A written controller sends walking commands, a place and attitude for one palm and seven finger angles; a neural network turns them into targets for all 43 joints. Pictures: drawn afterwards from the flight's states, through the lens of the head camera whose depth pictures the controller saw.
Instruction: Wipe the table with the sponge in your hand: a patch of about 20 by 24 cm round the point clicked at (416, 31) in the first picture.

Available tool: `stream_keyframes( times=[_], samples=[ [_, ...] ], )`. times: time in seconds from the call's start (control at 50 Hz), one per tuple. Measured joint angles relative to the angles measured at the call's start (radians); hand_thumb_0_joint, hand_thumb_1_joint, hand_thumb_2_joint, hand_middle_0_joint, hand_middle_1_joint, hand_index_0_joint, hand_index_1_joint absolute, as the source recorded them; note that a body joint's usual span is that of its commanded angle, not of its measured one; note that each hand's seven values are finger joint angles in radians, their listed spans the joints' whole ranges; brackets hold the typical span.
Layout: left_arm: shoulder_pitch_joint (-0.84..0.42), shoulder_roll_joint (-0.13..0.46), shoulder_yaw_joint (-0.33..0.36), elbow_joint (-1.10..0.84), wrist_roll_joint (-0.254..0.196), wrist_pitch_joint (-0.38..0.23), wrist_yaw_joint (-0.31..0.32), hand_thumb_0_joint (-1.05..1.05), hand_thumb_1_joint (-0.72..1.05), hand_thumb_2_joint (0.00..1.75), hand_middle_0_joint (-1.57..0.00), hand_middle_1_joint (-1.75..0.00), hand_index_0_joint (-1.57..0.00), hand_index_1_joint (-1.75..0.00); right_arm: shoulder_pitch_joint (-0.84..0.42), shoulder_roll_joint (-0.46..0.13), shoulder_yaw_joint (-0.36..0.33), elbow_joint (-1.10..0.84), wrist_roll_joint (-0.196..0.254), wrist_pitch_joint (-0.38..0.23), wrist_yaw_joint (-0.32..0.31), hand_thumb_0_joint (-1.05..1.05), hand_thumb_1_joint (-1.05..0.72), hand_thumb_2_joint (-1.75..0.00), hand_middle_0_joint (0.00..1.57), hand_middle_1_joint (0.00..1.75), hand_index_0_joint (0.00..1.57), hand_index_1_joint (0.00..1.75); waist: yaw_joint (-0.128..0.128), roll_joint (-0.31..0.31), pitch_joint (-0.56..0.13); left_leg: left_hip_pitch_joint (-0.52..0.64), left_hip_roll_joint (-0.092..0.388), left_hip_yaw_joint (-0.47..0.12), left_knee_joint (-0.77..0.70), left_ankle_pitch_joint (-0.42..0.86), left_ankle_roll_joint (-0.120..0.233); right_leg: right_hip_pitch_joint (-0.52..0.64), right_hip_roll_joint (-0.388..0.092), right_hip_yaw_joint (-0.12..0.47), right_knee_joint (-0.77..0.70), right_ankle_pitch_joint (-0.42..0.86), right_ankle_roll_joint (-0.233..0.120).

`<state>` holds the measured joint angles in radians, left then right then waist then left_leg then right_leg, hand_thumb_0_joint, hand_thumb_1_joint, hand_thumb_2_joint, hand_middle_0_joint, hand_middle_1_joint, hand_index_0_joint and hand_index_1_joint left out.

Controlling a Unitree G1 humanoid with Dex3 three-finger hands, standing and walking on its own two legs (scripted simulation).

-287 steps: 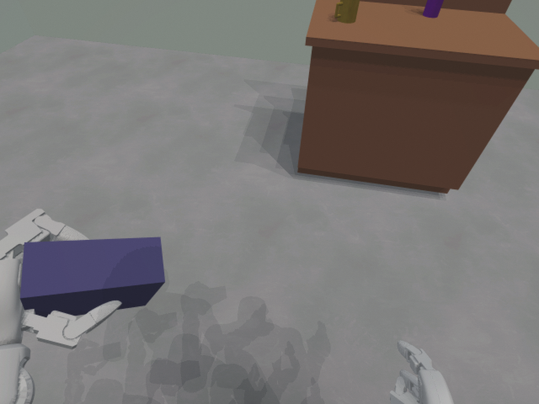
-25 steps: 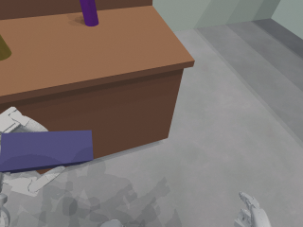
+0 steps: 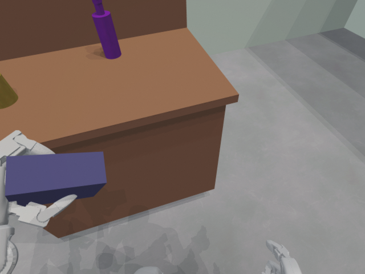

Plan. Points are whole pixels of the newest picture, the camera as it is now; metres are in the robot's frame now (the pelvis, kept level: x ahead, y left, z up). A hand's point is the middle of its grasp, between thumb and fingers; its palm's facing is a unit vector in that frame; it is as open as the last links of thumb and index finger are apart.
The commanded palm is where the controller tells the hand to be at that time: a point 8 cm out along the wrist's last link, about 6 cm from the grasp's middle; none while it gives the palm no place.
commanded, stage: take the last steps up to it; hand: left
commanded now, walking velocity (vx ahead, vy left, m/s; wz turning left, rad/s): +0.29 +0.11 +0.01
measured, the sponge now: (72, 178) +0.23 +0.20 +0.16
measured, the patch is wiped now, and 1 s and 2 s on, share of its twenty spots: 0.00 0.00 0.00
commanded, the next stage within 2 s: come to a stop and stand still in 0.70 s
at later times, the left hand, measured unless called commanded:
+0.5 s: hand (48, 129) +0.32 +0.28 +0.18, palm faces +0.41 -0.83 -0.39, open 9.8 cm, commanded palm +0.26 +0.31 +0.19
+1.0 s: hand (87, 111) +0.38 +0.22 +0.17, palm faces +0.30 -0.82 -0.48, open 9.8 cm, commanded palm +0.32 +0.28 +0.19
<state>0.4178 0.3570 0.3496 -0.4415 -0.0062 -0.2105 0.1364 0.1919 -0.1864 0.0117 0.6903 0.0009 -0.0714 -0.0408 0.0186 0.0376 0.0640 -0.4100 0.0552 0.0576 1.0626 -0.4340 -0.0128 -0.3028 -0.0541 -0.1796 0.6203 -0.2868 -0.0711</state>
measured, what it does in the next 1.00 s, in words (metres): walks ahead: left foot, then right foot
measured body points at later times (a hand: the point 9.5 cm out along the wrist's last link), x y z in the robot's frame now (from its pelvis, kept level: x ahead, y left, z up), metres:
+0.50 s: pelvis +0.09 +0.03 +0.01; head +0.11 +0.04 +0.46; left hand +0.29 +0.32 +0.20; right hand +0.25 -0.18 -0.08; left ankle +0.12 +0.15 -0.73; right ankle +0.07 -0.07 -0.67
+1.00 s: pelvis +0.15 +0.01 +0.01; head +0.20 -0.01 +0.46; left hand +0.36 +0.27 +0.20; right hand +0.32 -0.26 -0.07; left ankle +0.20 +0.16 -0.69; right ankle +0.15 -0.07 -0.73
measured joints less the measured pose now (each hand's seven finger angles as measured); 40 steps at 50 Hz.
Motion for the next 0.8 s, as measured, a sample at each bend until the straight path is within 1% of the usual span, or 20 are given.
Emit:
stream_keyframes(
  times=[0.04,0.08,0.12,0.16,0.26,0.32,0.34,0.36,0.4,0.44,0.46,0.52,0.58,0.66,0.68,0.7,0.72,0.74,0.78,0.8],
  samples=[
    [0.006,-0.021,0.001,0.015,-0.002,-0.007,0.000,0.01,-0.46,1.01,-0.81,-1.33,-0.77,-1.35,-0.008,-0.025,-0.011,0.002,0.000,0.009,0.001,0.01,-0.91,-0.90,0.20,0.30,0.21,0.30,-0.009,-0.011,0.000,-0.061,-0.001,-0.007,0.093,0.047,-0.009,0.027,-0.002,0.003,-0.044,0.012,0.005],
    [0.031,-0.028,0.000,0.012,-0.002,-0.013,-0.002,0.01,-0.46,1.01,-0.81,-1.33,-0.77,-1.35,-0.012,-0.046,-0.023,-0.011,0.000,0.015,0.000,0.02,-0.91,-0.90,0.20,0.30,0.21,0.30,-0.022,-0.023,0.001,-0.102,0.011,-0.008,0.091,0.090,-0.014,0.050,-0.002,0.003,-0.090,0.029,0.007],
    [0.057,-0.022,-0.005,-0.007,-0.001,-0.018,-0.003,0.01,-0.46,1.01,-0.81,-1.33,-0.77,-1.35,-0.011,-0.062,-0.035,-0.030,0.000,0.017,-0.002,0.02,-0.91,-0.90,0.20,0.30,0.20,0.30,-0.033,-0.038,0.006,-0.113,0.026,0.001,0.001,0.124,-0.015,0.070,-0.006,0.003,-0.126,0.040,0.009],
    [0.079,-0.009,-0.010,-0.037,-0.001,-0.022,-0.003,0.01,-0.46,1.01,-0.81,-1.33,-0.77,-1.35,-0.005,-0.075,-0.047,-0.052,-0.001,0.016,-0.004,0.01,-0.91,-0.90,0.20,0.30,0.20,0.30,-0.037,-0.052,0.014,-0.099,0.039,0.014,-0.127,0.147,-0.012,0.085,-0.010,0.003,-0.147,0.042,0.013],
    [0.108,0.025,-0.002,-0.116,-0.006,-0.022,0.011,0.01,-0.46,1.01,-0.81,-1.33,-0.77,-1.35,0.020,-0.085,-0.071,-0.089,-0.001,0.005,-0.015,0.01,-0.91,-0.90,0.19,0.30,0.20,0.30,-0.021,-0.077,0.022,-0.002,0.032,0.054,-0.387,0.163,0.003,0.110,-0.016,0.014,-0.137,0.010,0.033],
    [0.097,0.031,0.010,-0.137,-0.011,-0.022,0.024,0.01,-0.46,1.01,-0.81,-1.33,-0.77,-1.35,0.040,-0.083,-0.071,-0.103,0.001,0.000,-0.022,0.01,-0.91,-0.90,0.19,0.30,0.20,0.30,-0.011,-0.069,0.005,0.103,0.016,0.080,-0.532,0.197,0.012,0.114,-0.014,0.021,-0.077,-0.042,0.055],
    [0.084,0.036,0.017,-0.137,-0.013,-0.025,0.028,0.01,-0.46,1.01,-0.81,-1.33,-0.77,-1.35,0.041,-0.077,-0.071,-0.105,0.002,-0.003,-0.026,0.01,-0.91,-0.90,0.19,0.30,0.20,0.30,-0.009,-0.070,-0.002,0.124,0.011,0.082,-0.557,0.227,0.022,0.103,-0.018,0.027,-0.032,-0.072,0.063],
    [0.060,0.041,0.026,-0.122,-0.014,-0.028,0.032,0.01,-0.46,1.01,-0.81,-1.33,-0.77,-1.35,0.034,-0.060,-0.070,-0.101,0.005,-0.002,-0.029,0.01,-0.91,-0.90,0.19,0.30,0.20,0.30,-0.007,-0.086,0.001,0.124,0.001,0.090,-0.532,0.228,0.025,0.085,-0.028,0.050,0.036,-0.118,0.066],
    [0.009,0.040,0.032,-0.071,-0.010,-0.031,0.036,0.01,-0.46,1.01,-0.81,-1.33,-0.77,-1.35,0.019,-0.023,-0.056,-0.095,0.007,-0.002,-0.029,0.01,-0.91,-0.90,0.19,0.30,0.20,0.30,-0.007,-0.096,0.003,0.129,-0.003,0.099,-0.497,0.197,0.028,0.019,-0.015,0.094,0.230,-0.223,0.066],
    [-0.023,0.037,0.031,-0.022,-0.007,-0.020,0.032,0.01,-0.46,1.01,-0.81,-1.33,-0.77,-1.35,0.010,0.012,-0.031,-0.088,0.006,-0.007,-0.022,0.01,-0.91,-0.90,0.19,0.30,0.20,0.30,-0.019,-0.086,-0.005,0.136,0.002,0.090,-0.501,0.184,0.029,-0.050,0.000,0.100,0.379,-0.240,0.073],
    [-0.030,0.032,0.028,-0.009,-0.006,-0.010,0.030,0.01,-0.46,1.01,-0.81,-1.33,-0.77,-1.35,0.008,0.028,-0.020,-0.086,0.008,-0.012,-0.016,0.01,-0.91,-0.90,0.19,0.30,0.20,0.30,-0.024,-0.080,-0.008,0.141,0.004,0.086,-0.512,0.186,0.029,-0.079,0.001,0.097,0.415,-0.224,0.077],
    [-0.008,0.016,0.014,-0.036,-0.004,0.009,0.021,0.01,-0.46,1.01,-0.81,-1.33,-0.77,-1.35,0.008,0.064,0.012,-0.085,0.007,-0.026,0.001,0.01,-0.91,-0.90,0.20,0.30,0.20,0.30,-0.024,-0.066,-0.007,0.161,0.010,0.089,-0.547,0.194,0.023,-0.130,-0.010,0.087,0.392,-0.156,0.088],
    [0.048,0.013,-0.004,-0.091,-0.006,0.003,0.011,0.01,-0.46,1.01,-0.81,-1.33,-0.77,-1.35,0.016,0.080,0.032,-0.084,0.002,-0.039,0.010,0.01,-0.90,-0.90,0.20,0.30,0.20,0.30,-0.019,-0.048,-0.002,0.175,0.016,0.090,-0.564,0.189,0.013,-0.119,-0.015,0.071,0.246,-0.113,0.095],
    [0.084,0.044,0.005,-0.108,-0.006,-0.008,0.008,0.01,-0.46,1.01,-0.81,-1.33,-0.77,-1.35,0.028,0.076,0.040,-0.076,0.000,-0.038,0.006,0.01,-0.90,-0.90,0.20,0.30,0.21,0.30,-0.005,-0.025,0.001,0.174,0.025,0.085,-0.521,0.148,-0.011,-0.028,0.004,0.038,0.011,-0.061,0.098],
    [0.081,0.050,0.012,-0.098,-0.005,-0.010,0.008,0.01,-0.46,1.01,-0.81,-1.33,-0.77,-1.35,0.028,0.068,0.038,-0.073,0.000,-0.034,0.004,0.01,-0.90,-0.90,0.20,0.30,0.21,0.30,-0.001,-0.017,0.001,0.167,0.031,0.082,-0.488,0.126,-0.018,-0.007,0.012,0.033,-0.035,0.000,0.079],
    [0.071,0.044,0.013,-0.081,-0.002,-0.010,0.009,0.01,-0.46,1.01,-0.81,-1.33,-0.77,-1.35,0.022,0.054,0.033,-0.065,0.001,-0.026,0.001,0.01,-0.90,-0.90,0.20,0.30,0.21,0.30,-0.001,0.006,0.005,0.152,0.046,0.072,-0.442,0.100,-0.007,-0.003,0.025,0.023,-0.028,0.024,0.049],
    [0.057,0.037,0.012,-0.063,-0.001,-0.008,0.009,0.01,-0.46,1.01,-0.81,-1.33,-0.77,-1.35,0.013,0.040,0.026,-0.052,0.002,-0.015,-0.001,0.01,-0.90,-0.90,0.20,0.30,0.21,0.30,-0.004,0.018,0.007,0.125,0.044,0.052,-0.362,0.044,0.000,-0.004,0.028,0.015,-0.010,0.013,0.025],
    [0.041,0.029,0.008,-0.043,-0.002,-0.004,0.007,0.01,-0.46,1.01,-0.81,-1.33,-0.77,-1.35,0.004,0.027,0.018,-0.037,0.002,-0.007,-0.001,0.01,-0.90,-0.90,0.20,0.30,0.21,0.30,-0.005,0.018,0.009,0.088,0.028,0.028,-0.258,0.002,-0.001,0.000,0.024,0.013,0.000,-0.004,0.009],
    [0.018,0.007,0.004,-0.009,-0.008,0.002,0.005,0.01,-0.46,1.01,-0.81,-1.33,-0.77,-1.35,-0.009,0.000,0.002,-0.017,0.005,0.006,0.002,0.01,-0.90,-0.90,0.20,0.30,0.21,0.30,-0.004,0.004,0.012,0.022,-0.005,0.004,-0.073,-0.018,-0.008,0.017,0.012,0.019,-0.013,-0.021,-0.001],
    [0.019,-0.004,0.005,0.002,-0.009,0.002,0.006,0.01,-0.46,1.01,-0.81,-1.33,-0.77,-1.35,-0.015,-0.014,-0.003,-0.015,0.005,0.013,0.002,0.01,-0.90,-0.90,0.20,0.30,0.21,0.30,-0.007,-0.004,0.013,-0.005,-0.013,0.000,-0.012,-0.013,-0.013,0.027,0.007,0.025,-0.029,-0.017,0.000]
  ],
)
